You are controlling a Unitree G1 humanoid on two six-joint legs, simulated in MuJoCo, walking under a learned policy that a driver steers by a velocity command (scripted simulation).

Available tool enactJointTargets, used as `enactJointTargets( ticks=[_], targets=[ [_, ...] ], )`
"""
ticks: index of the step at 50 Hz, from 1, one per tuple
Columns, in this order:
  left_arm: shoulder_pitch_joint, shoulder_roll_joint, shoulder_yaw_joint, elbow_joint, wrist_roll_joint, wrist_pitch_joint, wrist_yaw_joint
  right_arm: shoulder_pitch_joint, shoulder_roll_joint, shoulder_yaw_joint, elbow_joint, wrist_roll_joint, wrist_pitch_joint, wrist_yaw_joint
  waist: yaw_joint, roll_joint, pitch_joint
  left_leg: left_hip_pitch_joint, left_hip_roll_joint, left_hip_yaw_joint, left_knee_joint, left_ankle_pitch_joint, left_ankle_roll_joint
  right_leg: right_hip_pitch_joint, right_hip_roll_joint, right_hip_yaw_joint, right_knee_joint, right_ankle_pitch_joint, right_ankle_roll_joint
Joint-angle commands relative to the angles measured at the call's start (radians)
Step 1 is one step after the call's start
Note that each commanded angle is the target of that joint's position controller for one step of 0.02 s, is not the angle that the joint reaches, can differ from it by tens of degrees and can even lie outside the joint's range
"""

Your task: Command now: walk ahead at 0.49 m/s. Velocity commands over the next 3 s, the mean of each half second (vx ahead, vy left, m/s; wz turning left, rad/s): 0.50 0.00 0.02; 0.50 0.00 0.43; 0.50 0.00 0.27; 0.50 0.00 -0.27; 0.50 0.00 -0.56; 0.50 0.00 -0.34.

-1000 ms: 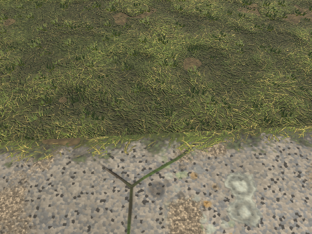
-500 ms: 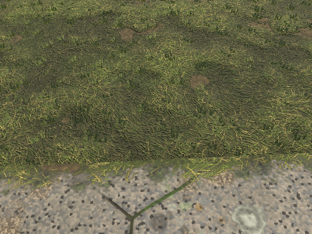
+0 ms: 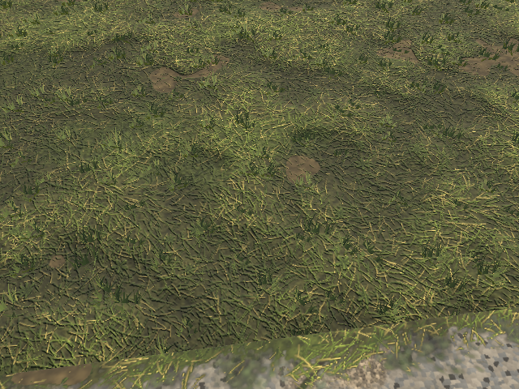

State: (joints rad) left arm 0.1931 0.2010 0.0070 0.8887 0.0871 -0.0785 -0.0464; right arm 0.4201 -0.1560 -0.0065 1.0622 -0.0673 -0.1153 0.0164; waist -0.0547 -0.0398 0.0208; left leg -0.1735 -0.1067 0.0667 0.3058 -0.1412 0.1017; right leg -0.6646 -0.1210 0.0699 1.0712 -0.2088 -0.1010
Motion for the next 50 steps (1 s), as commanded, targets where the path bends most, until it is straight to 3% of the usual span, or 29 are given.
enactJointTargets(
  ticks=[1,3,6,11,14,15,16,17,18,19,20,22,23,25,27,29,32,33,34,36,39,42,43,44,45,46,47,48,50],
  targets=[
    [0.031,0.006,-0.009,-0.032,-0.006,0.015,-0.007,-0.063,-0.063,0.005,-0.077,-0.008,-0.039,0.017,0.05,0.071,0.037,-0.232,0.251,-0.161,-0.214,0.122,0.178,0.138,-0.016,-0.058,-0.213,0.229,0.03],
    [-0.051,0.007,-0.009,-0.055,-0.009,0.031,-0.011,0.039,-0.09,0.002,-0.042,0.006,-0.037,0.036,0.02,0.093,0.04,-0.144,0.266,-0.16,-0.192,0.215,0.184,0.128,0.009,-0.071,-0.316,0.299,0.054],
    [-0.138,0.036,0.006,-0.08,-0.015,0.042,-0.003,0.156,-0.104,-0.001,0.002,0.004,-0.028,0.048,-0.01,0.098,0.051,0.093,0.327,-0.199,-0.156,0.301,0.194,0.019,0.023,-0.053,-0.438,0.288,0.054],
    [-0.271,0.035,0.023,-0.11,-0.028,0.038,0.005,0.185,-0.106,-0.01,0.023,0.002,-0.001,0.03,-0.026,0.105,0.055,0.323,0.376,-0.195,-0.133,0.339,0.144,0.01,0.046,-0.057,-0.576,0.163,0.021],
    [-0.249,0.063,0.046,-0.097,-0.048,0.02,0.008,0.158,-0.139,-0.028,0.023,0.008,0.016,0.018,0.028,0.113,0.014,0.271,0.344,-0.144,-0.033,0.56,0.099,0.262,0.107,-0.129,-0.642,0.188,-0.015],
    [-0.172,0.099,0.063,-0.075,-0.065,0.007,0.014,0.147,-0.146,-0.033,0.019,0.003,0.015,0.017,0.064,0.107,-0.048,0.184,0.292,-0.103,0.062,0.657,0.053,0.462,0.122,-0.13,-0.607,0.233,-0.052],
    [0.008,0.152,0.078,-0.031,-0.07,-0.006,0.018,0.179,-0.096,-0.02,0.002,-0.006,0.007,0.018,0.103,0.011,-0.238,-0.003,0.198,-0.051,0.293,0.522,-0.016,0.83,0.034,-0.031,-0.496,0.432,-0.166],
    [0.297,0.177,0.081,0.038,-0.056,-0.003,0.023,0.23,-0.017,0.011,-0.031,-0.02,-0.004,0.039,0.19,-0.204,-0.436,-0.364,0.046,-0.046,0.606,-0.058,-0.088,1.258,-0.203,0.391,-0.66,0.278,-0.348],
    [0.435,0.146,0.082,0.111,-0.014,-0.01,0.03,0.069,-0.074,-0.017,-0.052,0.007,0.0,0.056,0.254,-0.101,-0.299,-0.538,0.048,-0.152,0.841,-0.409,-0.049,1.191,-0.252,0.561,-0.8,0.129,-0.29],
    [0.319,0.163,0.094,0.099,-0.016,-0.031,0.04,-0.045,-0.096,-0.035,-0.086,0.019,-0.003,0.048,0.212,-0.038,-0.07,-0.619,0.122,-0.203,0.92,-0.345,-0.009,0.961,-0.226,0.437,-0.84,-0.055,-0.199],
    [0.192,0.116,0.083,0.077,-0.033,-0.033,0.048,-0.063,-0.114,-0.046,-0.084,0.007,-0.002,0.026,0.156,-0.025,0.004,-0.57,0.181,-0.184,0.897,-0.268,0.006,0.78,-0.187,0.333,-0.881,-0.087,-0.171],
    [0.117,-0.006,0.045,0.065,-0.044,-0.035,0.058,-0.042,-0.03,-0.033,-0.085,-0.014,0.01,0.01,0.083,-0.007,0.021,-0.478,0.222,-0.18,0.842,-0.143,0.019,0.628,-0.15,0.192,-0.94,0.051,-0.155],
    [0.127,-0.024,0.038,0.067,-0.039,-0.039,0.059,-0.022,0.008,-0.03,-0.08,-0.01,0.018,0.012,0.06,-0.004,0.024,-0.442,0.224,-0.176,0.832,-0.11,0.016,0.587,-0.138,0.135,-0.958,0.115,-0.146],
    [0.156,-0.019,0.037,0.074,-0.026,-0.053,0.053,-0.029,0.003,-0.035,-0.076,0.009,0.022,0.036,0.055,-0.01,0.037,-0.466,0.213,-0.161,0.799,-0.022,0.005,0.562,-0.113,0.038,-0.975,0.198,-0.14],
    [0.197,-0.018,0.03,0.093,0.0,-0.061,0.041,-0.092,-0.009,-0.035,-0.096,0.011,0.021,0.06,0.059,-0.013,0.048,-0.513,0.222,-0.15,0.723,0.106,-0.007,0.548,-0.11,-0.042,-0.966,0.35,-0.146],
    [0.242,-0.023,0.015,0.113,0.011,-0.065,0.029,-0.202,-0.034,-0.037,-0.142,0.007,0.024,0.066,0.066,0.013,0.048,-0.526,0.232,-0.147,0.556,0.23,-0.023,0.535,-0.105,-0.105,-0.953,0.457,-0.146],
    [0.282,0.015,0.007,0.137,0.009,-0.061,0.004,-0.279,-0.033,-0.034,-0.183,0.003,0.048,0.07,0.057,-0.022,0.044,-0.429,0.201,-0.095,0.5,0.308,-0.043,0.471,-0.095,-0.169,-0.945,0.546,-0.14],
    [0.289,0.032,0.009,0.142,0.033,-0.064,0.004,-0.196,-0.029,-0.032,-0.174,-0.004,0.045,0.078,0.024,-0.01,0.04,-0.348,0.202,-0.111,0.647,0.384,-0.039,0.423,-0.106,-0.184,-0.905,0.542,-0.131],
    [0.267,0.037,0.007,0.142,0.034,-0.068,0.004,-0.18,-0.056,-0.04,-0.172,-0.002,0.042,0.08,0.009,0.007,0.051,-0.39,0.205,-0.132,0.656,0.367,-0.033,0.451,-0.114,-0.193,-0.88,0.532,-0.124],
    [0.309,0.034,0.001,0.16,0.029,-0.075,0.017,-0.246,-0.089,-0.051,-0.207,-0.001,0.039,0.073,0.03,0.009,0.072,-0.495,0.204,-0.126,0.648,0.258,-0.025,0.601,-0.137,-0.18,-0.832,0.568,-0.116],
    [0.376,0.059,0.011,0.174,0.02,-0.069,0.042,-0.323,-0.087,-0.057,-0.254,0.007,0.032,0.061,0.06,-0.006,0.076,-0.571,0.19,-0.088,0.603,0.036,-0.024,0.809,-0.173,-0.19,-0.742,0.752,-0.095],
    [0.29,0.151,0.043,0.129,0.015,-0.066,0.059,-0.196,-0.121,-0.083,-0.261,0.019,0.023,0.044,-0.002,-0.042,0.033,-0.239,0.1,0.009,0.581,-0.116,-0.01,0.676,-0.155,-0.277,-0.574,1.026,-0.066],
    [0.245,0.17,0.053,0.114,0.014,-0.066,0.055,-0.056,-0.152,-0.104,-0.225,0.024,0.007,0.033,-0.064,-0.024,0.006,-0.061,0.053,0.033,0.516,-0.075,0.009,0.583,-0.129,-0.303,-0.394,1.005,-0.054],
    [0.288,0.141,0.053,0.129,0.002,-0.062,0.04,0.03,-0.198,-0.12,-0.193,0.023,-0.017,0.008,-0.073,0.035,-0.038,0.144,0.038,0.009,0.393,0.063,0.078,0.432,-0.094,-0.294,-0.177,0.859,-0.027],
    [0.34,0.055,0.032,0.122,0.033,-0.056,0.011,0.175,-0.208,-0.121,-0.144,-0.002,-0.028,-0.019,-0.088,0.237,-0.158,0.452,0.182,-0.287,0.326,0.317,0.281,0.141,0.061,-0.28,0.251,0.061,0.071],
    [0.193,-0.005,0.013,0.013,0.001,-0.067,-0.032,0.359,-0.182,-0.096,-0.069,-0.021,-0.034,-0.012,-0.151,0.193,-0.261,0.65,0.341,-0.667,0.17,0.389,0.406,-0.147,0.204,-0.1,0.468,-0.454,0.088],
    [-0.076,0.023,0.025,-0.107,-0.046,-0.076,-0.038,0.34,-0.171,-0.106,-0.039,-0.019,-0.06,-0.006,-0.201,0.126,-0.016,0.489,0.381,-0.73,0.102,0.175,0.324,-0.355,0.15,0.057,0.388,-0.409,0.065],
    [-0.151,0.061,0.036,-0.146,-0.045,-0.066,-0.009,0.189,-0.112,-0.084,-0.056,0.012,-0.073,0.007,-0.13,0.074,0.064,0.285,0.385,-0.668,0.153,0.115,0.303,-0.305,0.087,0.09,0.322,-0.355,0.085],
    [-0.029,0.014,0.025,-0.13,-0.008,-0.031,0.033,0.024,-0.057,-0.049,-0.072,0.009,-0.054,0.033,0.031,0.016,0.055,-0.079,0.337,-0.538,0.154,0.121,0.285,-0.076,0.05,0.061,0.206,-0.272,0.068]
  ],
)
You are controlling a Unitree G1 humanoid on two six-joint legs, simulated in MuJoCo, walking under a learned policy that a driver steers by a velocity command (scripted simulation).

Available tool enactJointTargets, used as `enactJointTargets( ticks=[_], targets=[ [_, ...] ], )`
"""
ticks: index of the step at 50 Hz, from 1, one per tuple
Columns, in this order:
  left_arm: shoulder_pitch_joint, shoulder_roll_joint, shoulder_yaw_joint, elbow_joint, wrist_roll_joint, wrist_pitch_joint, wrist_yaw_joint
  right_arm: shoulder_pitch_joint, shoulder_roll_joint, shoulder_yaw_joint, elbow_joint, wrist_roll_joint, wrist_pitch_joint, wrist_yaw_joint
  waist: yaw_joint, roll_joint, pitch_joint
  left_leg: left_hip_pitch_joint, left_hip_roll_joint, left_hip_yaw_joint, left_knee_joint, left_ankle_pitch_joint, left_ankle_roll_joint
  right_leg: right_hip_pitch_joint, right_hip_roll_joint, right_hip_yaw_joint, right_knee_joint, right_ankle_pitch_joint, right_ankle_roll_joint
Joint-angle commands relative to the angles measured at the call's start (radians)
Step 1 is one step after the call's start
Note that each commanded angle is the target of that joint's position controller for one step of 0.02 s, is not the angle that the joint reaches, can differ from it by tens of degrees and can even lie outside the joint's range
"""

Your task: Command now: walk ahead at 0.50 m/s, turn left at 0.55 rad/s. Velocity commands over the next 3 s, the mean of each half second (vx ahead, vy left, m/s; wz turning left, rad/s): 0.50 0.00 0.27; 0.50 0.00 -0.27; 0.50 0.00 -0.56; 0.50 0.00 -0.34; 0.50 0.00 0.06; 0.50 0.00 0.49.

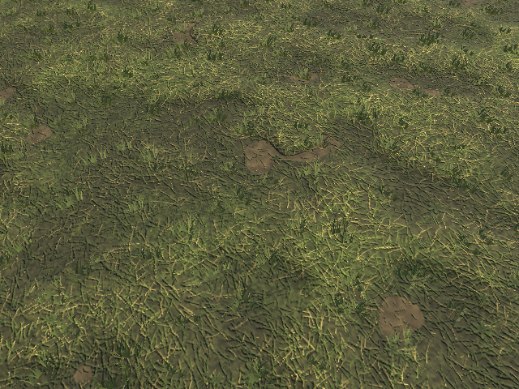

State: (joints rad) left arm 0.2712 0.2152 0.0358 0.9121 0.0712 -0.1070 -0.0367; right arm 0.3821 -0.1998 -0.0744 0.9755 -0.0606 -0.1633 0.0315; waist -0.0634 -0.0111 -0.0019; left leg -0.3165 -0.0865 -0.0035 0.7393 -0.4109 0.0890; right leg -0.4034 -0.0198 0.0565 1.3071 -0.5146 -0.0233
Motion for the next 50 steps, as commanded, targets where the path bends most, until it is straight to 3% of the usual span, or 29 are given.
enactJointTargets(
  ticks=[1,3,4,5,7,10,11,12,14,15,16,17,18,19,20,21,23,25,28,32,34,35,36,37,38,39,40,42,50],
  targets=[
    [-0.073,-0.034,-0.011,-0.148,0.023,0.02,0.032,-0.002,-0.008,0.031,-0.009,0.007,0.007,0.022,0.082,0.029,0.106,-0.107,0.261,-0.397,-0.299,0.334,0.262,-0.249,-0.056,0.045,-0.095,0.094,-0.011],
    [-0.023,-0.048,-0.029,-0.159,0.049,0.035,0.023,-0.083,-0.017,0.044,-0.059,-0.007,0.007,0.008,0.131,0.047,0.077,-0.38,0.126,-0.233,-0.264,0.183,0.176,-0.014,-0.048,-0.028,-0.238,0.451,-0.027],
    [-0.011,-0.016,-0.028,-0.145,0.061,0.022,0.006,-0.054,0.01,0.059,-0.074,-0.013,-0.01,-0.022,0.1,0.015,0.041,-0.348,0.06,-0.182,-0.192,0.133,0.127,-0.023,-0.065,0.028,-0.403,0.811,-0.022],
    [-0.031,-0.005,-0.027,-0.155,0.036,0.018,0.001,-0.031,-0.03,0.051,-0.074,-0.01,-0.016,-0.04,0.07,-0.018,0.022,-0.407,0.02,-0.134,-0.149,0.074,0.107,0.062,-0.037,-0.031,-0.546,0.989,-0.015],
    [-0.073,-0.025,-0.042,-0.171,0.005,0.039,-0.013,0.076,-0.086,0.048,-0.045,-0.012,-0.007,-0.037,0.049,0.027,0.064,-0.525,0.022,-0.154,-0.102,-0.11,0.106,0.239,-0.019,-0.106,-0.643,1.001,0.037],
    [-0.239,0.047,-0.034,-0.214,0.035,0.068,-0.011,0.249,-0.053,0.07,0.0,0.013,-0.001,-0.015,-0.029,0.016,0.15,-0.185,0.146,-0.407,0.015,-0.217,0.166,-0.002,-0.093,-0.013,-0.869,0.829,0.037],
    [-0.367,0.093,0.009,-0.259,-0.152,0.02,0.008,0.098,-0.097,0.018,-0.044,0.142,0.044,-0.07,-0.063,0.009,0.108,0.01,0.132,-0.412,0.1,0.039,0.147,-0.13,-0.045,0.054,-1.021,0.766,0.03],
    [-0.355,0.08,0.001,-0.244,-0.162,-0.002,0.005,0.127,-0.11,0.016,-0.035,0.136,0.078,-0.091,-0.079,0.005,0.082,0.115,0.127,-0.398,0.202,0.14,0.13,-0.123,-0.069,0.049,-1.132,0.879,0.018],
    [-0.107,0.066,0.021,-0.136,-0.105,-0.017,-0.004,0.219,-0.045,0.021,0.009,0.1,0.116,-0.086,-0.034,0.01,-0.027,0.014,0.06,-0.277,0.475,0.228,0.096,0.2,-0.057,-0.059,-1.079,1.043,-0.005],
    [0.188,0.081,0.039,-0.048,-0.086,-0.013,-0.01,0.19,-0.019,0.024,0.006,0.085,0.104,-0.066,0.097,-0.025,-0.138,-0.265,0.009,-0.201,0.788,-0.004,0.062,0.57,-0.132,0.002,-0.904,1.237,-0.053],
    [0.373,0.127,0.048,0.02,-0.099,-0.01,-0.019,0.287,0.053,0.052,0.021,0.113,0.087,-0.045,0.142,-0.217,-0.297,-0.682,-0.064,-0.166,1.265,-0.505,0.012,1.027,-0.323,0.136,-0.616,1.285,-0.179],
    [0.372,0.164,0.057,0.023,-0.117,0.01,-0.017,0.272,-0.02,0.055,-0.039,0.125,0.06,-0.043,0.144,-0.244,-0.374,-0.839,0.016,-0.193,1.422,-0.426,0.007,1.014,-0.394,0.319,-0.643,0.961,-0.246],
    [0.354,0.234,0.081,0.036,-0.123,0.019,-0.001,0.148,-0.058,0.053,-0.11,0.158,0.042,-0.042,0.159,-0.26,-0.359,-0.99,0.068,-0.158,1.364,-0.262,-0.007,1.002,-0.473,0.509,-0.838,0.3,-0.371],
    [0.271,0.173,0.066,0.035,-0.097,0.031,0.025,-0.012,-0.063,0.049,-0.139,0.158,0.049,-0.062,0.152,-0.052,-0.234,-1.018,0.119,-0.082,1.295,-0.128,-0.032,0.811,-0.47,0.582,-0.993,0.013,-0.36],
    [0.167,0.095,0.032,0.011,-0.075,0.03,0.034,-0.104,-0.074,0.041,-0.156,0.132,0.065,-0.076,0.119,0.051,-0.129,-0.95,0.145,-0.074,1.251,-0.051,-0.047,0.599,-0.445,0.569,-1.037,0.057,-0.332],
    [0.068,0.028,-0.002,0.006,-0.064,0.009,0.031,-0.158,-0.065,0.031,-0.17,0.115,0.081,-0.076,0.057,0.092,-0.002,-0.888,0.179,-0.132,1.055,0.092,-0.034,0.374,-0.382,0.488,-1.068,0.106,-0.27],
    [-0.051,0.042,-0.013,0.001,-0.06,0.003,0.032,-0.161,-0.022,0.04,-0.201,0.085,0.091,-0.07,-0.023,-0.025,0.154,-0.66,0.222,-0.102,0.66,0.181,-0.067,-0.05,-0.226,0.207,-1.119,0.246,-0.201],
    [-0.012,0.104,0.004,-0.001,-0.056,0.001,0.051,-0.155,-0.021,0.031,-0.192,0.046,0.077,-0.066,0.004,-0.075,0.061,-0.296,0.183,-0.024,0.294,0.455,-0.094,-0.186,-0.108,0.031,-1.133,0.457,-0.171],
    [0.056,0.182,0.032,0.016,-0.107,0.003,0.066,-0.255,-0.009,0.04,-0.225,0.078,0.078,-0.044,0.043,-0.087,0.009,-0.206,0.159,-0.038,0.005,0.515,-0.108,-0.004,-0.17,0.058,-1.148,0.496,-0.181],
    [0.165,0.154,0.043,0.043,-0.114,0.031,0.06,-0.392,-0.063,0.028,-0.277,0.08,0.071,-0.022,0.102,-0.032,0.065,-0.251,0.132,-0.029,-0.201,0.403,-0.078,0.216,-0.229,0.15,-1.076,0.402,-0.166],
    [0.183,0.157,0.046,0.045,-0.104,0.047,0.055,-0.33,-0.101,0.007,-0.265,0.077,0.06,-0.018,0.065,-0.053,0.029,-0.121,0.103,-0.004,-0.244,0.286,-0.053,0.241,-0.201,0.154,-0.976,0.443,-0.141],
    [0.172,0.133,0.038,0.033,-0.096,0.047,0.05,-0.191,-0.149,-0.017,-0.23,0.072,0.054,-0.023,0.001,-0.04,-0.062,0.091,0.117,-0.019,-0.229,0.307,-0.023,0.186,-0.139,0.11,-0.807,0.549,-0.114],
    [0.133,0.095,0.025,-0.009,-0.08,0.038,0.048,0.01,-0.24,-0.044,-0.2,0.06,0.052,-0.034,-0.083,0.076,-0.225,0.417,0.306,-0.202,-0.196,0.428,0.03,-0.025,-0.044,0.019,-0.467,0.384,-0.063],
    [0.24,-0.006,-0.004,-0.022,-0.098,0.013,0.043,0.107,-0.302,-0.06,-0.161,0.06,0.057,-0.025,-0.045,0.369,-0.381,0.687,0.512,-0.628,-0.327,0.233,0.165,-0.344,0.064,0.006,-0.138,-0.033,-0.02],
    [0.214,0.098,0.026,0.001,-0.113,0.003,0.044,0.112,-0.217,-0.04,-0.164,0.058,0.056,-0.023,-0.066,0.242,-0.343,0.658,0.502,-0.685,-0.377,0.129,0.162,-0.442,0.039,0.123,0.009,-0.033,-0.018],
    [0.131,0.137,0.042,-0.027,-0.117,0.006,0.049,0.025,-0.183,-0.026,-0.177,0.061,0.056,-0.025,-0.043,0.175,-0.212,0.519,0.477,-0.524,-0.389,0.18,0.12,-0.488,0.004,0.106,0.028,0.068,-0.025],
    [0.082,0.125,0.045,-0.039,-0.11,0.016,0.058,-0.081,-0.153,-0.015,-0.193,0.059,0.055,-0.024,0.0,0.102,-0.144,0.373,0.433,-0.406,-0.423,0.262,0.095,-0.44,-0.041,0.084,-0.015,0.167,-0.022],
    [0.072,0.104,0.054,-0.048,-0.097,0.042,0.061,-0.183,-0.099,-0.005,-0.188,0.049,0.052,-0.02,0.066,0.125,-0.075,0.207,0.37,-0.248,-0.494,0.346,0.071,-0.349,-0.091,0.074,-0.093,0.256,-0.021],
    [-0.066,0.063,0.06,-0.118,-0.092,0.072,0.045,-0.109,-0.13,-0.02,-0.096,0.047,0.049,-0.056,0.069,0.071,-0.006,0.221,0.351,0.02,-0.57,0.533,0.061,-0.416,-0.073,0.085,-0.311,0.526,-0.007]
  ],
)
Over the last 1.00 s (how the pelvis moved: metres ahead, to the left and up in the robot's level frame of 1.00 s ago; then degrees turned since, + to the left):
0.53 0.00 -0.03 17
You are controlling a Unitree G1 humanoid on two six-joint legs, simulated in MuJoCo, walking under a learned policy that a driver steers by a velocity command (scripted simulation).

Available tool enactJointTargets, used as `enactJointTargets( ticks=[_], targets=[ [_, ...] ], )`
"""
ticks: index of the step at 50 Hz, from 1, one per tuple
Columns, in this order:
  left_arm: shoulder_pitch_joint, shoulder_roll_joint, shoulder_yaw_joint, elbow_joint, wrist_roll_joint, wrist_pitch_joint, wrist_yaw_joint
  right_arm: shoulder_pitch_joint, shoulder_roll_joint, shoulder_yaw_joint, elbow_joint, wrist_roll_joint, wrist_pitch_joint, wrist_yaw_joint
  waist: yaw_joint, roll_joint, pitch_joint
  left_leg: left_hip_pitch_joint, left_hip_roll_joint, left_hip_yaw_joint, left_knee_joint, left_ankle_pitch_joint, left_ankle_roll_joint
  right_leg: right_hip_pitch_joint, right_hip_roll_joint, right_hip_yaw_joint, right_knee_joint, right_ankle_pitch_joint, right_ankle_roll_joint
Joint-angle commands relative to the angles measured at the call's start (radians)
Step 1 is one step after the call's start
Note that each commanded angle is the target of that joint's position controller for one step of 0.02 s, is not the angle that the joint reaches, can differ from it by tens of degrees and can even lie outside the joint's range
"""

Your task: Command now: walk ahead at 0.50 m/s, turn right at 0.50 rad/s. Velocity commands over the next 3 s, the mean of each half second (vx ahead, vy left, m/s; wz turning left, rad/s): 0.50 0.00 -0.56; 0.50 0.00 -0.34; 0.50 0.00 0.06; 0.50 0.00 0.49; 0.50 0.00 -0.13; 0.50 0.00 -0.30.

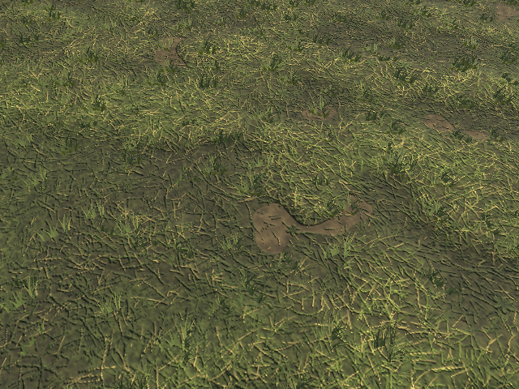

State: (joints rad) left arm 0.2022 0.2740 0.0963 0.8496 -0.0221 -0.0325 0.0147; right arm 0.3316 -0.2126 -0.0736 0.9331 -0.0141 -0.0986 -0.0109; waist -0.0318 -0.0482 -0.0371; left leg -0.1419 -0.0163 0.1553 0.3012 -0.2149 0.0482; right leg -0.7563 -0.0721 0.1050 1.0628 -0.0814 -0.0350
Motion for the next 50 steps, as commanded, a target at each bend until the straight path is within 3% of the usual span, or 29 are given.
enactJointTargets(
  ticks=[1,5,9,12,13,14,15,16,17,18,19,20,23,25,28,31,34,36,37,38,39,40,41,42,43,44,46,50],
  targets=[
    [-0.023,0.003,-0.002,-0.067,0.002,-0.004,-0.012,-0.061,-0.123,-0.021,-0.049,0.0,-0.014,-0.017,0.033,0.11,0.042,0.044,0.272,-0.107,-0.134,0.335,0.094,-0.048,-0.016,0.02,-0.125,0.132,0.002],
    [-0.171,-0.019,-0.017,-0.124,0.008,-0.007,-0.039,-0.009,-0.153,-0.027,-0.023,0.009,-0.002,-0.028,-0.018,0.103,0.093,0.096,0.289,-0.029,-0.124,0.334,0.081,-0.023,-0.013,-0.068,-0.288,0.178,-0.01],
    [-0.262,-0.015,-0.021,-0.188,0.0,-0.005,-0.068,0.025,-0.186,-0.039,-0.005,0.023,0.022,-0.029,-0.033,0.109,0.123,0.216,0.328,0.015,-0.045,0.473,0.069,-0.02,0.006,-0.141,-0.37,0.012,-0.047],
    [-0.145,0.038,0.007,-0.19,-0.002,-0.005,-0.082,-0.015,-0.243,-0.052,-0.02,0.035,0.03,-0.029,0.055,0.17,0.03,0.219,0.318,0.062,0.182,0.958,0.047,0.238,0.108,-0.241,-0.4,-0.151,-0.109],
    [0.0,0.082,0.032,-0.154,-0.004,-0.006,-0.08,-0.042,-0.253,-0.053,-0.026,0.041,0.034,-0.029,0.138,0.16,-0.042,0.172,0.29,0.083,0.371,1.001,0.026,0.442,0.15,-0.251,-0.487,-0.089,-0.144],
    [0.171,0.164,0.069,-0.109,-0.003,-0.002,-0.061,-0.049,-0.244,-0.049,-0.043,0.035,0.029,-0.029,0.214,0.097,-0.135,-0.059,0.249,0.084,0.659,0.758,-0.019,0.771,0.097,-0.112,-0.532,-0.025,-0.196],
    [0.168,0.287,0.086,-0.108,-0.007,-0.009,-0.051,0.042,-0.077,0.002,-0.098,-0.003,-0.001,-0.005,0.094,-0.191,-0.21,-0.551,0.047,0.01,1.042,-0.27,-0.077,1.139,-0.185,0.453,-0.589,-0.078,-0.384],
    [0.25,0.232,0.064,-0.125,0.01,-0.015,-0.045,-0.045,-0.141,-0.003,-0.123,0.035,-0.056,0.017,0.155,-0.121,-0.362,-0.67,-0.004,-0.236,1.158,-0.369,-0.056,1.217,-0.272,0.735,-0.758,-0.187,-0.435],
    [0.216,0.17,0.047,-0.116,0.02,-0.023,-0.043,-0.158,-0.183,-0.018,-0.153,0.068,-0.075,0.023,0.171,-0.07,-0.226,-0.758,0.044,-0.252,1.138,-0.27,-0.029,1.146,-0.234,0.575,-0.768,-0.089,-0.37],
    [0.132,0.124,0.033,-0.13,0.006,-0.03,-0.041,-0.174,-0.17,-0.012,-0.155,0.053,-0.079,0.018,0.122,0.003,-0.142,-0.715,0.09,-0.251,1.041,-0.185,-0.016,0.989,-0.187,0.433,-0.763,-0.005,-0.325],
    [0.049,0.086,0.021,-0.147,0.003,-0.032,-0.039,-0.174,-0.169,-0.018,-0.146,0.028,-0.072,0.008,0.076,0.043,-0.084,-0.632,0.121,-0.243,0.953,-0.142,-0.025,0.826,-0.148,0.333,-0.773,0.1,-0.293],
    [0.007,0.062,0.01,-0.163,0.009,-0.036,-0.035,-0.152,-0.175,-0.027,-0.145,0.021,-0.057,0.005,0.038,0.039,-0.063,-0.552,0.142,-0.248,0.9,-0.114,-0.034,0.72,-0.12,0.277,-0.796,0.165,-0.281],
    [0.019,0.095,0.014,-0.162,0.001,-0.043,-0.022,-0.168,-0.14,-0.025,-0.177,0.007,-0.022,0.0,0.006,0.046,-0.026,-0.496,0.131,-0.218,0.754,-0.059,-0.08,0.576,-0.087,0.215,-0.831,0.238,-0.277],
    [0.05,0.127,0.023,-0.159,-0.002,-0.042,-0.01,-0.253,-0.113,-0.013,-0.21,-0.002,-0.017,-0.003,0.026,0.031,0.004,-0.491,0.105,-0.197,0.596,0.053,-0.1,0.522,-0.052,0.167,-0.84,0.242,-0.259],
    [0.096,0.133,0.027,-0.15,-0.005,-0.034,-0.005,-0.359,-0.09,0.002,-0.242,0.004,-0.021,0.007,0.072,-0.021,0.016,-0.405,0.046,-0.184,0.351,0.26,-0.092,0.478,0.002,0.127,-0.812,0.165,-0.204],
    [0.148,0.125,0.024,-0.13,-0.009,-0.03,-0.007,-0.419,-0.115,0.0,-0.274,0.021,-0.024,0.019,0.1,-0.049,0.02,-0.366,0.023,-0.199,0.253,0.312,-0.081,0.517,-0.026,0.186,-0.785,0.063,-0.185],
    [0.182,0.11,0.02,-0.114,-0.006,-0.027,0.0,-0.421,-0.147,-0.008,-0.288,0.02,-0.039,0.034,0.1,-0.062,0.02,-0.36,0.031,-0.215,0.193,0.243,-0.047,0.633,-0.081,0.257,-0.716,0.029,-0.175],
    [0.161,0.115,0.021,-0.118,0.002,-0.022,0.003,-0.35,-0.165,-0.017,-0.275,0.016,-0.049,0.035,0.054,-0.083,0.009,-0.265,0.017,-0.186,0.15,0.183,-0.012,0.662,-0.076,0.266,-0.645,0.133,-0.153],
    [0.145,0.093,0.013,-0.13,0.005,-0.022,0.001,-0.257,-0.19,-0.03,-0.252,0.006,-0.053,0.03,0.01,-0.072,-0.049,-0.121,0.025,-0.189,0.14,0.185,0.019,0.647,-0.027,0.237,-0.537,0.243,-0.129],
    [0.126,0.061,-0.003,-0.153,0.019,-0.025,-0.002,-0.1,-0.235,-0.044,-0.231,-0.005,-0.054,0.025,-0.059,0.003,-0.173,0.125,0.156,-0.314,0.177,0.226,0.081,0.528,0.029,0.167,-0.287,0.149,-0.094],
    [0.285,0.006,-0.02,-0.15,-0.007,-0.037,-0.003,0.041,-0.318,-0.068,-0.191,-0.015,-0.043,0.028,-0.032,0.299,-0.311,0.489,0.369,-0.732,0.127,0.08,0.269,0.17,0.175,0.059,0.078,-0.252,-0.01],
    [0.301,0.058,-0.018,-0.131,-0.02,-0.044,-0.003,0.068,-0.252,-0.054,-0.172,0.018,-0.038,0.037,-0.043,0.322,-0.288,0.509,0.426,-0.961,0.016,-0.186,0.293,-0.007,0.152,0.097,0.218,-0.501,-0.004],
    [0.18,0.124,-0.003,-0.147,-0.02,-0.044,-0.005,0.007,-0.183,-0.035,-0.187,0.029,-0.033,0.034,-0.062,0.193,-0.133,0.381,0.386,-0.843,-0.007,-0.269,0.243,-0.071,0.105,0.105,0.271,-0.416,-0.007],
    [0.095,0.122,-0.005,-0.168,-0.006,-0.043,-0.004,-0.063,-0.162,-0.022,-0.203,0.019,-0.023,0.032,-0.04,0.108,-0.051,0.239,0.345,-0.713,-0.023,-0.203,0.207,-0.05,0.059,0.056,0.247,-0.331,-0.009],
    [0.049,0.109,-0.005,-0.183,0.013,-0.044,-0.005,-0.105,-0.142,-0.012,-0.203,0.013,-0.017,0.033,-0.015,0.081,0.013,0.119,0.303,-0.626,-0.054,-0.106,0.197,-0.024,0.025,0.03,0.179,-0.278,-0.008],
    [0.054,0.097,-0.003,-0.186,0.018,-0.044,-0.008,-0.123,-0.13,-0.004,-0.204,0.005,-0.018,0.034,0.015,0.101,0.025,0.047,0.269,-0.564,-0.076,-0.025,0.181,0.032,-0.007,0.02,0.121,-0.239,-0.007],
    [0.082,0.062,-0.009,-0.179,0.013,-0.039,-0.01,-0.116,-0.129,-0.002,-0.191,0.008,-0.021,0.036,0.035,0.137,0.017,-0.007,0.229,-0.479,-0.109,0.083,0.179,0.089,-0.022,-0.012,0.053,-0.212,0.002],
    [-0.02,0.033,-0.023,-0.211,0.02,-0.04,-0.008,-0.066,-0.187,-0.016,-0.162,0.019,-0.018,0.024,0.015,0.116,0.027,0.0,0.222,-0.37,-0.146,0.25,0.188,0.054,-0.04,-0.043,-0.152,-0.058,0.03]
  ],
)
Over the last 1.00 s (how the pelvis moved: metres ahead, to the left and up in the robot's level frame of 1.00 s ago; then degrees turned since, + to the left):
0.53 0.07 -0.13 -4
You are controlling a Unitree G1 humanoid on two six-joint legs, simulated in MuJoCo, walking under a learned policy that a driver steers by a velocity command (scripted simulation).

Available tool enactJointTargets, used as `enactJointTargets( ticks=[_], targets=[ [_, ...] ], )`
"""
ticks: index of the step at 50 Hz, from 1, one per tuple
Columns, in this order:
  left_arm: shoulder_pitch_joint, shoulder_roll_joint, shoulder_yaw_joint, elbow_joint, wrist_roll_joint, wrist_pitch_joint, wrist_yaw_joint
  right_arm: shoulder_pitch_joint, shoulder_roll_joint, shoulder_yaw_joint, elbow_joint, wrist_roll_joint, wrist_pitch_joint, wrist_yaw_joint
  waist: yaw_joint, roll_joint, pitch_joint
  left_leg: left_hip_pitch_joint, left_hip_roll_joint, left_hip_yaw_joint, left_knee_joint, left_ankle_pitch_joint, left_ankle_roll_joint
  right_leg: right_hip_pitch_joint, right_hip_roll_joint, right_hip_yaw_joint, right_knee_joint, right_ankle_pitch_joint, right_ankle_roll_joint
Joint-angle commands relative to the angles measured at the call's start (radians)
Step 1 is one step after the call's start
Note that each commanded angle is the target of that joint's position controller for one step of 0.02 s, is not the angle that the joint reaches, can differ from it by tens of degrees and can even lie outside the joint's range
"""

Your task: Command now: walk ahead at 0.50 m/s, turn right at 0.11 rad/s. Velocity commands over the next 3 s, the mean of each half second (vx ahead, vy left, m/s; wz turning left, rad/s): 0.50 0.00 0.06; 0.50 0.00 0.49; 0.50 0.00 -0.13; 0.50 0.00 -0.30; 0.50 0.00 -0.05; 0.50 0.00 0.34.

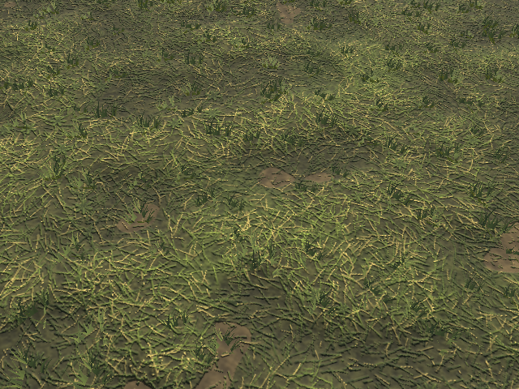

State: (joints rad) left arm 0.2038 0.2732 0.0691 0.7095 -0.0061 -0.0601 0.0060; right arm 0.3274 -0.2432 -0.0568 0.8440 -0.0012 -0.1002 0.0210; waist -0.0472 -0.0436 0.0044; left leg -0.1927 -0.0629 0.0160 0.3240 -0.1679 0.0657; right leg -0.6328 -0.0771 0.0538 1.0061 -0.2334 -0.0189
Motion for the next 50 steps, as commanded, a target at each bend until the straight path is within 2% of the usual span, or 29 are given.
enactJointTargets(
  ticks=[1,5,9,11,13,14,15,16,17,18,19,20,21,24,26,30,33,36,39,40,41,42,43,44,45,46,47,48,50],
  targets=[
    [-0.051,0.027,0.0,-0.076,0.004,-0.014,-0.001,-0.049,-0.162,-0.033,-0.066,0.009,-0.013,-0.011,0.02,0.111,-0.013,0.055,0.258,-0.203,-0.171,0.218,0.16,-0.06,-0.031,0.0,-0.158,0.147,0.016],
    [-0.174,0.017,-0.008,-0.103,-0.007,-0.021,-0.016,0.022,-0.179,-0.031,-0.035,0.022,0.0,-0.013,-0.029,0.117,0.012,0.074,0.239,-0.136,-0.158,0.213,0.131,0.005,0.001,-0.031,-0.361,0.289,0.02],
    [-0.276,0.028,-0.009,-0.144,-0.017,-0.03,-0.038,0.081,-0.192,-0.031,-0.006,0.025,0.019,-0.014,-0.056,0.124,0.045,0.171,0.29,-0.162,-0.109,0.221,0.126,0.001,0.027,-0.046,-0.456,0.228,0.0],
    [-0.269,0.046,-0.004,-0.152,-0.016,-0.037,-0.047,0.08,-0.209,-0.036,0.002,0.027,0.03,-0.018,-0.034,0.139,0.04,0.217,0.312,-0.17,-0.061,0.299,0.111,0.042,0.042,-0.054,-0.5,0.156,-0.027],
    [-0.116,0.092,0.021,-0.11,-0.008,-0.041,-0.043,0.048,-0.221,-0.037,-0.001,0.032,0.038,-0.024,0.062,0.141,-0.051,0.203,0.272,-0.118,0.107,0.571,0.078,0.289,0.089,-0.096,-0.569,0.161,-0.072],
    [0.048,0.147,0.044,-0.07,0.004,-0.041,-0.032,0.041,-0.193,-0.025,-0.013,0.025,0.036,-0.025,0.134,0.118,-0.166,0.072,0.224,-0.088,0.307,0.546,0.045,0.571,0.028,-0.033,-0.538,0.21,-0.117],
    [0.208,0.247,0.067,-0.053,0.028,-0.037,-0.02,0.082,-0.105,0.005,-0.05,0.007,0.019,-0.022,0.167,-0.064,-0.337,-0.3,0.105,-0.019,0.688,0.177,-0.022,0.989,-0.238,0.305,-0.508,0.222,-0.235],
    [0.241,0.216,0.06,-0.035,0.011,-0.027,-0.022,0.128,-0.083,0.017,-0.039,0.019,0.001,-0.018,0.159,-0.234,-0.435,-0.512,0.031,-0.099,0.902,-0.407,-0.039,1.085,-0.363,0.614,-0.627,0.098,-0.319],
    [0.205,0.151,0.039,-0.035,0.005,-0.023,-0.02,0.058,-0.181,-0.012,-0.047,0.043,-0.005,-0.015,0.173,-0.124,-0.295,-0.6,0.085,-0.15,0.987,-0.371,-0.035,0.971,-0.324,0.522,-0.66,0.009,-0.275],
    [0.142,0.12,0.026,-0.039,0.004,-0.022,-0.018,-0.016,-0.185,-0.015,-0.068,0.05,-0.004,-0.013,0.149,-0.08,-0.181,-0.606,0.128,-0.121,0.967,-0.285,-0.033,0.827,-0.281,0.378,-0.688,0.014,-0.235],
    [0.076,0.093,0.016,-0.036,0.007,-0.025,-0.022,-0.05,-0.169,-0.015,-0.074,0.038,0.004,-0.015,0.113,-0.031,-0.1,-0.573,0.16,-0.107,0.911,-0.216,-0.039,0.686,-0.235,0.286,-0.738,0.041,-0.213],
    [0.029,0.068,0.009,-0.036,0.01,-0.034,-0.026,-0.045,-0.162,-0.022,-0.071,0.028,0.018,-0.019,0.078,-0.047,-0.057,-0.525,0.186,-0.114,0.865,-0.165,-0.045,0.59,-0.203,0.219,-0.781,0.071,-0.197],
    [0.002,0.064,0.01,-0.029,0.014,-0.043,-0.029,-0.015,-0.14,-0.021,-0.062,0.029,0.034,-0.02,0.05,-0.063,-0.035,-0.472,0.197,-0.117,0.849,-0.129,-0.051,0.516,-0.186,0.168,-0.821,0.09,-0.189],
    [-0.008,0.08,0.02,0.002,0.021,-0.063,-0.025,-0.017,-0.106,-0.021,-0.066,0.03,0.059,-0.025,0.024,-0.036,-0.002,-0.477,0.197,-0.133,0.811,-0.037,-0.071,0.452,-0.18,0.044,-0.876,0.219,-0.192],
    [0.012,0.093,0.026,0.027,0.025,-0.065,-0.016,-0.06,-0.102,-0.023,-0.082,0.026,0.06,-0.024,0.032,-0.016,0.011,-0.525,0.192,-0.15,0.738,0.059,-0.078,0.48,-0.176,-0.024,-0.879,0.293,-0.186],
    [0.032,0.119,0.03,0.053,0.018,-0.058,-0.002,-0.171,-0.08,-0.014,-0.116,0.022,0.052,-0.001,0.068,-0.005,0.039,-0.499,0.178,-0.091,0.505,0.248,-0.066,0.512,-0.149,-0.149,-0.886,0.32,-0.149],
    [0.091,0.146,0.039,0.084,0.008,-0.043,0.005,-0.277,-0.064,-0.003,-0.166,0.021,0.052,0.018,0.113,0.011,0.077,-0.526,0.172,-0.047,0.395,0.248,-0.046,0.6,-0.184,-0.184,-0.875,0.323,-0.143],
    [0.122,0.166,0.047,0.107,-0.006,-0.019,0.008,-0.336,-0.073,-0.003,-0.214,0.023,0.054,0.035,0.124,0.004,0.091,-0.554,0.158,-0.006,0.334,0.139,-0.016,0.714,-0.218,-0.208,-0.815,0.402,-0.127],
    [0.096,0.208,0.057,0.103,-0.015,0.002,0.017,-0.272,-0.114,-0.025,-0.232,0.022,0.06,0.044,0.062,-0.048,0.016,-0.386,0.072,0.084,0.32,-0.02,0.038,0.754,-0.218,-0.252,-0.631,0.844,-0.093],
    [0.083,0.218,0.059,0.1,-0.017,0.012,0.021,-0.162,-0.148,-0.046,-0.21,0.025,0.062,0.041,-0.003,-0.052,-0.046,-0.241,0.025,0.109,0.295,-0.036,0.065,0.733,-0.199,-0.271,-0.475,0.961,-0.076],
    [0.076,0.208,0.052,0.095,-0.018,0.014,0.026,0.004,-0.208,-0.08,-0.167,0.026,0.064,0.028,-0.088,-0.024,-0.132,0.02,-0.009,0.092,0.225,0.034,0.104,0.618,-0.156,-0.294,-0.248,0.896,-0.04],
    [0.108,0.132,0.025,0.068,0.018,0.002,0.024,0.12,-0.309,-0.108,-0.144,0.027,0.074,0.004,-0.099,0.162,-0.223,0.328,0.19,-0.217,0.228,0.119,0.175,0.319,-0.088,-0.292,0.085,0.345,0.008],
    [0.158,0.042,-0.008,0.015,0.017,-0.035,0.008,0.061,-0.36,-0.105,-0.179,0.027,0.06,0.008,-0.001,0.329,-0.361,0.595,0.399,-0.805,0.049,-0.074,0.385,-0.059,0.128,-0.103,0.397,-0.357,0.056],
    [0.037,0.14,0.012,0.003,-0.019,-0.071,-0.009,0.084,-0.269,-0.08,-0.186,0.021,0.053,0.015,-0.079,0.171,-0.359,0.589,0.392,-0.785,-0.025,-0.118,0.334,-0.167,0.074,0.05,0.429,-0.316,0.031],
    [-0.027,0.146,0.012,-0.022,-0.041,-0.086,-0.014,0.053,-0.226,-0.069,-0.181,0.017,0.043,0.013,-0.067,0.139,-0.225,0.473,0.358,-0.635,-0.022,-0.067,0.293,-0.205,0.036,0.034,0.38,-0.236,0.008],
    [-0.03,0.13,0.009,-0.015,-0.024,-0.089,-0.006,-0.013,-0.201,-0.06,-0.19,0.02,0.039,0.013,-0.013,0.041,-0.134,0.308,0.312,-0.518,-0.024,0.037,0.257,-0.157,-0.009,0.03,0.284,-0.162,0.006],
    [-0.026,0.143,0.018,-0.007,0.002,-0.081,0.001,-0.072,-0.166,-0.049,-0.204,0.016,0.037,0.009,0.023,0.048,-0.095,0.187,0.278,-0.437,-0.035,0.133,0.238,-0.087,-0.038,0.028,0.201,-0.123,0.013],
    [0.003,0.144,0.021,0.001,0.007,-0.067,-0.002,-0.105,-0.148,-0.041,-0.22,0.005,0.037,0.004,0.053,0.07,-0.079,0.107,0.258,-0.392,-0.058,0.19,0.231,-0.025,-0.055,0.029,0.171,-0.093,0.02],
    [0.031,0.119,0.018,0.01,0.013,-0.043,-0.003,-0.109,-0.151,-0.04,-0.219,0.004,0.03,-0.002,0.071,0.078,-0.07,0.03,0.242,-0.332,-0.09,0.29,0.237,0.014,-0.057,0.005,0.105,-0.054,0.045]
  ],
)
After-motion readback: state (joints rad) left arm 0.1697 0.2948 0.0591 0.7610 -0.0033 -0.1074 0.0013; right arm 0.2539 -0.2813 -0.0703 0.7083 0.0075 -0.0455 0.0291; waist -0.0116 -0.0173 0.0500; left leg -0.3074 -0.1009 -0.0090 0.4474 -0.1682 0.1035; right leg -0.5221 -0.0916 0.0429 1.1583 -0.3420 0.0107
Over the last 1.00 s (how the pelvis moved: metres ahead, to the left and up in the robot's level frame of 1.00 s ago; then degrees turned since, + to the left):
0.53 -0.12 0.00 -27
